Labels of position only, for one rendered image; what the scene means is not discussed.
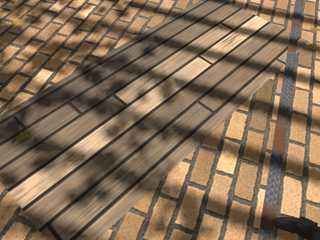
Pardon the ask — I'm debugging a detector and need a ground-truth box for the robot right hand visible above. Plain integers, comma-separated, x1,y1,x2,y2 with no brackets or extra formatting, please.
273,216,320,240

